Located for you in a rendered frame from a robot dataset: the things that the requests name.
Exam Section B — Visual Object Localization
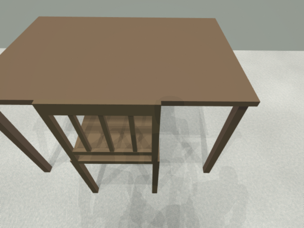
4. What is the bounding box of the chair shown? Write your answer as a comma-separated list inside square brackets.
[32, 99, 161, 193]

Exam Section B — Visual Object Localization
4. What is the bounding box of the table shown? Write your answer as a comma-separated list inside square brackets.
[0, 16, 260, 173]

